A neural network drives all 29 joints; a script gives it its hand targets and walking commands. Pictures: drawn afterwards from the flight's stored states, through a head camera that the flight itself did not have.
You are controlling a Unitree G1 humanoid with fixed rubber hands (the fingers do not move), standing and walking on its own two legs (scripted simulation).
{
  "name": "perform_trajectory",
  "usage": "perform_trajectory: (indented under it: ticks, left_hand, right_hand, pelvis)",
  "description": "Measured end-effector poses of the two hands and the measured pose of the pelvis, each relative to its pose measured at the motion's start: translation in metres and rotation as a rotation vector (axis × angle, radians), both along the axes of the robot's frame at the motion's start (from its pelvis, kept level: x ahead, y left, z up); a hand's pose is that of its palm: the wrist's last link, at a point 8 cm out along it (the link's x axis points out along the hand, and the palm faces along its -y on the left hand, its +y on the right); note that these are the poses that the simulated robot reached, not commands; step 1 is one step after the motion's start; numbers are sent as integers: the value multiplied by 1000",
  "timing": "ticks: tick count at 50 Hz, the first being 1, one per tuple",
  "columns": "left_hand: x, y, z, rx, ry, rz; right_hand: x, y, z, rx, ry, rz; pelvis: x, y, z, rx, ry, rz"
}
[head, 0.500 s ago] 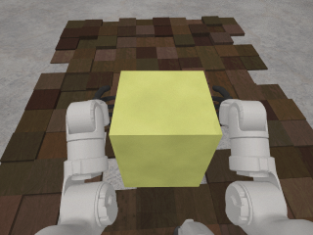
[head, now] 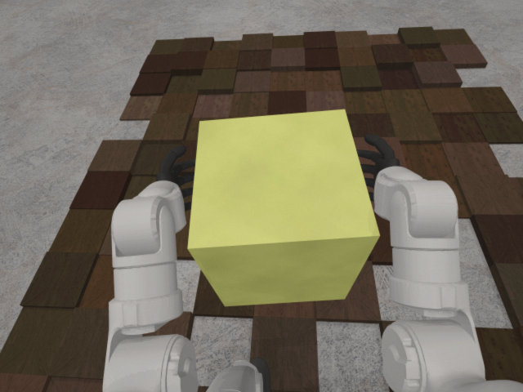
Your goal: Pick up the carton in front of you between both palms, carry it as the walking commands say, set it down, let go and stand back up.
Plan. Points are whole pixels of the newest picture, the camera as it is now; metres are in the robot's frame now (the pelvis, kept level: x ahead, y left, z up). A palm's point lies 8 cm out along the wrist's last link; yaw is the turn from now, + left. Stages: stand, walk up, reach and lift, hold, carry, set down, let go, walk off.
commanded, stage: carry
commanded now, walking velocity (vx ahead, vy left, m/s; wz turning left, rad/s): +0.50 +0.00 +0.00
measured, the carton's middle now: (278, 218) +0.36 +0.02 +0.04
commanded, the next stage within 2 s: none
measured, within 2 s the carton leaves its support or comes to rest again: neither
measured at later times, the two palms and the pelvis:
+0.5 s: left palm (229, 66) +0.69 +0.12 +0.11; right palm (379, 65) +0.67 -0.18 +0.11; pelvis +0.32 -0.02 -0.02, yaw +0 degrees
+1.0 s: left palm (225, 8) +0.97 +0.16 +0.11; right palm out of the picture +0.99 -0.14 +0.11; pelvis +0.62 -0.01 -0.02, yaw +0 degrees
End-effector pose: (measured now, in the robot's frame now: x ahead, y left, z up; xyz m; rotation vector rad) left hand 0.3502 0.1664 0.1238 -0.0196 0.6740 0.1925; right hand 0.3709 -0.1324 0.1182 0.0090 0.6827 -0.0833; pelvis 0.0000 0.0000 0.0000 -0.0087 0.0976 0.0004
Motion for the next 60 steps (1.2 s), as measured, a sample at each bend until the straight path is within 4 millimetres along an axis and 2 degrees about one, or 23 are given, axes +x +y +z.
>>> perform_trajectory:
  ticks: [4, 6, 10, 15, 19, 23, 27, 29, 34, 40, 47, 51, 56, 60]
  left_hand:
    - [63, 8, -6, -20, -3, -31]
    - [91, 8, -13, -26, 30, -52]
    - [138, -2, -23, -13, 118, -102]
    - [199, -17, -21, -10, 127, -137]
    - [251, -29, -12, -14, 76, -127]
    - [307, -42, -8, -20, 43, -110]
    - [367, -58, -17, 2, 44, -99]
    - [391, -63, -26, 28, 76, -93]
    - [424, -57, -49, 36, 172, -46]
    - [479, -42, -41, 17, 122, 13]
    - [574, -21, -17, -6, 11, 16]
    - [637, -10, -19, -19, 3, -21]
    - [695, -20, -28, -23, 111, -88]
    - [737, -35, -23, -16, 128, -129]
  right_hand:
    - [56, 8, 4, -45, -4, -14]
    - [79, 7, -1, -70, 28, -21]
    - [112, -3, -14, -76, 118, -52]
    - [159, -17, -15, -74, 128, -84]
    - [209, -28, -6, -65, 77, -103]
    - [268, -42, -3, -49, 44, -105]
    - [332, -58, -17, -37, 44, -90]
    - [361, -63, -30, -23, 76, -75]
    - [417, -58, -48, -25, 170, -15]
    - [484, -42, -41, -14, 121, 19]
    - [576, -21, -13, -16, 11, 5]
    - [629, -10, -10, -54, 3, -15]
    - [663, -21, -22, -80, 112, -61]
    - [692, -36, -20, -75, 130, -97]
  pelvis:
    - [66, 7, -16, -6, -26, 0]
    - [89, 9, -16, 6, -23, -1]
    - [132, 15, -7, -4, -13, -3]
    - [181, 14, 1, -11, -5, -4]
    - [227, 7, 0, -1, -2, -2]
    - [284, -6, -8, 15, 1, -4]
    - [349, -23, -26, 11, -9, -1]
    - [371, -29, -26, -9, -10, 10]
    - [419, -40, -12, 17, -6, 12]
    - [479, -41, -5, 22, 2, 11]
    - [574, -25, -13, 9, 3, 3]
    - [631, -12, -25, 24, -9, -5]
    - [680, -4, -10, 11, -8, -5]
    - [716, -3, 0, 2, -5, -5]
